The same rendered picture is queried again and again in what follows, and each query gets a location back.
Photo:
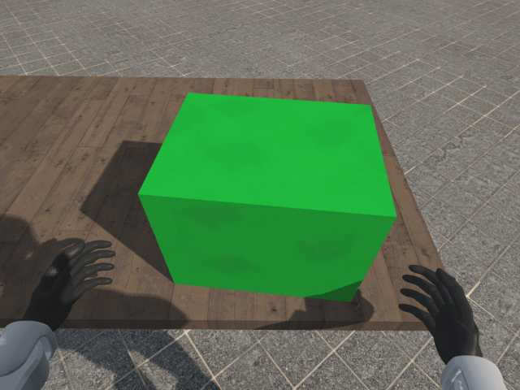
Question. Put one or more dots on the robot right forearm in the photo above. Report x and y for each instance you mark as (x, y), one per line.
(467, 372)

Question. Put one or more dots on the table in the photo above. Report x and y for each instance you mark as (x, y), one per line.
(74, 153)

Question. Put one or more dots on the robot left hand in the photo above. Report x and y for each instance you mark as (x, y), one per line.
(64, 282)

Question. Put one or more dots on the robot left forearm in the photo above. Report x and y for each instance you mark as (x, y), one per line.
(25, 350)

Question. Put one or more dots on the carton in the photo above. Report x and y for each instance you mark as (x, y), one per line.
(270, 195)

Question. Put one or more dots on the robot right hand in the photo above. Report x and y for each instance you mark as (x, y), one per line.
(450, 321)

